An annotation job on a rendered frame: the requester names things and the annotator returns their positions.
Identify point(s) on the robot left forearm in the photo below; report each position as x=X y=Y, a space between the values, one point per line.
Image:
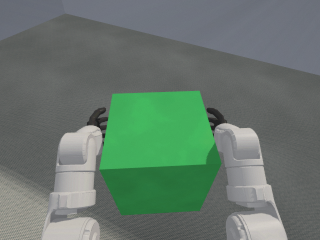
x=74 y=179

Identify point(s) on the robot right forearm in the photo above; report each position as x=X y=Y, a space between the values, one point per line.
x=247 y=185

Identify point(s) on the left robot hand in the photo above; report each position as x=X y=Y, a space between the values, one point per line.
x=95 y=121

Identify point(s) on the right robot upper arm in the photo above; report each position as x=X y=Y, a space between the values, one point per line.
x=254 y=225

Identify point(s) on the carton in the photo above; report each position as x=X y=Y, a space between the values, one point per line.
x=159 y=153

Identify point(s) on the left robot upper arm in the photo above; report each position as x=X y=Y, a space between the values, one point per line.
x=77 y=228

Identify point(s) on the right robot hand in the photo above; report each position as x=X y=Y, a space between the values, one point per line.
x=216 y=121

